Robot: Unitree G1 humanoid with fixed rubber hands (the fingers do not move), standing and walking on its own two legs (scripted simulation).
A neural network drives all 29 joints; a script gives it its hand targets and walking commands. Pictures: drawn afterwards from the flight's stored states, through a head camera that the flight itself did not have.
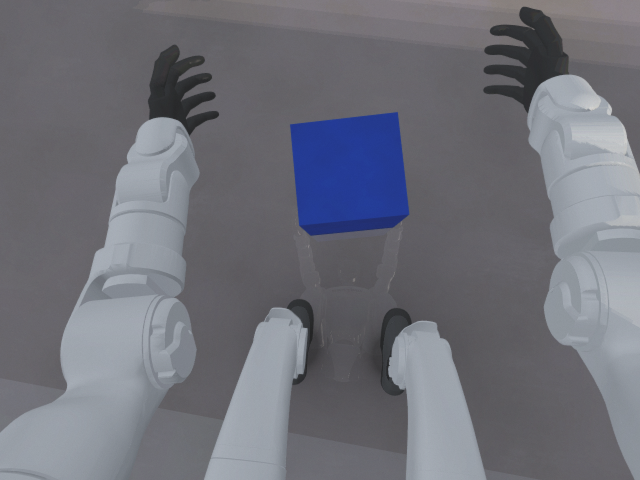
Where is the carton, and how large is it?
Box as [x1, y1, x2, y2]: [290, 112, 408, 235]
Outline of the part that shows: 397,112 290,124 299,225 310,235 392,227 408,214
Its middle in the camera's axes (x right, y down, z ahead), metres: +0.06 -0.12 +0.87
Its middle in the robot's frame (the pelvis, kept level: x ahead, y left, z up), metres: +0.52 +0.03 -0.52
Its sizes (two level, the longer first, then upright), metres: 0.210 0.200 0.250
